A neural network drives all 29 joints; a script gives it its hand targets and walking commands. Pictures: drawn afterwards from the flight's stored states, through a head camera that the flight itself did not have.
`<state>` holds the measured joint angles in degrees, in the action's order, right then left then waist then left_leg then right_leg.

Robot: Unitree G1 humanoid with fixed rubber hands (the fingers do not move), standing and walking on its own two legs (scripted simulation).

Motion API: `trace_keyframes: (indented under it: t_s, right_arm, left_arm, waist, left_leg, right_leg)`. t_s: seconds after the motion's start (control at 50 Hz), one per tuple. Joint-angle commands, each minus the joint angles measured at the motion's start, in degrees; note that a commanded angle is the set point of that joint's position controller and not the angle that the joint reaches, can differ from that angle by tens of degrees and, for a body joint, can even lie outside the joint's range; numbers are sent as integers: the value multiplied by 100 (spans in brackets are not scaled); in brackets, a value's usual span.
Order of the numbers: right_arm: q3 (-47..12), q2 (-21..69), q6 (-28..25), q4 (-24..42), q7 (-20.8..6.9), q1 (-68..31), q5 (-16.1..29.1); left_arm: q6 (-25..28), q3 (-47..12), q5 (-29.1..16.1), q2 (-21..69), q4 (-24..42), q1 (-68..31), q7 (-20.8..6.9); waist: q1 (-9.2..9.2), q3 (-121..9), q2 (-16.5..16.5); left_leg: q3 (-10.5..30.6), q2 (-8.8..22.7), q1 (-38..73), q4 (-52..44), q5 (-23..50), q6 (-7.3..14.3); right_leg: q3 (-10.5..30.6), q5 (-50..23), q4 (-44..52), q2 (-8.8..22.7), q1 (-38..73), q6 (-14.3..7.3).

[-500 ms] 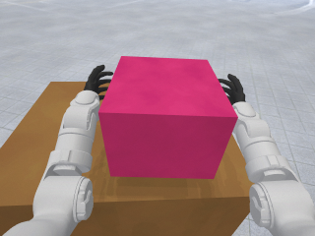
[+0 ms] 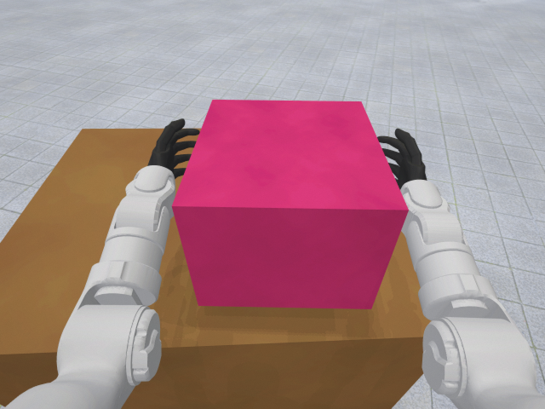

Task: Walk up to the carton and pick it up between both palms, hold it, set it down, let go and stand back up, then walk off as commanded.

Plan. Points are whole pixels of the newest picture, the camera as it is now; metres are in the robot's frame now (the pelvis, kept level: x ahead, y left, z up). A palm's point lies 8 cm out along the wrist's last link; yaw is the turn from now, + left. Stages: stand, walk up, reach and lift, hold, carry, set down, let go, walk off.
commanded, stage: set down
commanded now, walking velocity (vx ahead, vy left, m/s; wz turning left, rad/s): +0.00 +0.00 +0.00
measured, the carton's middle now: (285, 196) +0.44 -0.01 +0.11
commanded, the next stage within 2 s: none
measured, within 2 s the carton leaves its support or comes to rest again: neither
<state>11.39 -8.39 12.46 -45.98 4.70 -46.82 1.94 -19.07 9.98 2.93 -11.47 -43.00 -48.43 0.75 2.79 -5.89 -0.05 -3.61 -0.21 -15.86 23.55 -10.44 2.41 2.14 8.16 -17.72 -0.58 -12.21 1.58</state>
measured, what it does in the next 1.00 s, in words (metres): stands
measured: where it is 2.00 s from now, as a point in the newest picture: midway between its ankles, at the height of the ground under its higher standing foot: outside the picture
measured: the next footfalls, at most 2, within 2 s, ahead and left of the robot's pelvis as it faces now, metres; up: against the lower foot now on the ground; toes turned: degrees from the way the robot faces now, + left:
none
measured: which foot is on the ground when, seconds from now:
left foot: down 0.00-1.00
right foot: down 0.00-1.00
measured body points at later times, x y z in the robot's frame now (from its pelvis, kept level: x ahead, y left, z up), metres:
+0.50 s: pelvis +0.01 +0.00 +0.00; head +0.01 +0.02 +0.45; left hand +0.45 +0.18 +0.15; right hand +0.43 -0.19 +0.15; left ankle +0.02 +0.08 -0.75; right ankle +0.01 -0.14 -0.75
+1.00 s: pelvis +0.02 +0.00 +0.00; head +0.03 +0.02 +0.45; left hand +0.47 +0.18 +0.13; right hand +0.43 -0.19 +0.13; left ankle +0.02 +0.08 -0.75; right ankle +0.01 -0.14 -0.75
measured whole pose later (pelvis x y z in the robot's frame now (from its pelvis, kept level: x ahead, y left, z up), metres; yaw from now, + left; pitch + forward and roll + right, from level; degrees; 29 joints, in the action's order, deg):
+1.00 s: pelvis +0.02 +0.00 +0.00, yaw +0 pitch +4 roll -2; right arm 22.1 -1.7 7.1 -46.0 3.4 -43.7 -9.6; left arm -5.4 10.0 2.7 -13.1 -59.1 -51.1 -2.3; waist 2.8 -4.4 -0.1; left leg -3.6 -0.7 -15.9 23.5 -11.9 2.4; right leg 2.1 9.7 -17.7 0.0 -12.2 2.0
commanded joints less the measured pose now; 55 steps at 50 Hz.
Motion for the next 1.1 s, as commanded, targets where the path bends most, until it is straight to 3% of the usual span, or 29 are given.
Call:
trace_keyframes:
  t_s: [0.0, 0.62, 0.82, 1.08]
  right_arm:
    - [-1222, 3369, -624, 1513, -622, -5017, 85]
    - [-760, 3847, -1032, 1167, -615, -4727, -649]
    - [-481, 3865, -1036, 916, -620, -4626, -937]
    - [-196, 3954, -1185, 825, -638, -4552, -1279]
  left_arm:
    - [687, -1122, -617, 3199, 501, -4641, -1231]
    - [1668, -1289, -765, 3247, -212, -5253, -1320]
    - [1826, -923, -558, 3044, -857, -5202, -1463]
    - [2201, -882, -542, 3029, -1229, -5438, -1514]
  waist:
    - [332, -3059, 101]
    - [610, -3621, -112]
    - [595, -3165, -9]
    - [711, -3383, -101]
  left_leg:
    - [279, -176, 1660, -587, 1259, -498]
    - [251, -113, 1604, -415, 2013, -624]
    - [188, -119, 1278, -546, 1627, -528]
    - [180, -94, 1183, -458, 1814, -559]
  right_leg:
    - [-432, -1513, 153, -88, 1542, 22]
    - [-424, -2315, -76, -15, 1527, 35]
    - [-397, -2146, -100, 41, 1631, 87]
    - [-412, -2191, -209, 33, 1504, 85]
